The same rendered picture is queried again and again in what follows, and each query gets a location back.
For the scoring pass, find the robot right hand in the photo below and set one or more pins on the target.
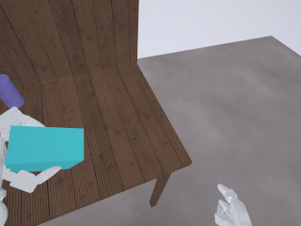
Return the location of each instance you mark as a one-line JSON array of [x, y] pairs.
[[236, 214]]

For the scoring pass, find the sponge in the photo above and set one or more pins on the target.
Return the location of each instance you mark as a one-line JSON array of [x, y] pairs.
[[38, 148]]

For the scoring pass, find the robot left hand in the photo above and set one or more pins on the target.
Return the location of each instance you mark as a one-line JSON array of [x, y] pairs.
[[24, 180]]

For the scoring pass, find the table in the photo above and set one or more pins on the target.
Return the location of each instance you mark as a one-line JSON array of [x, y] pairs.
[[75, 64]]

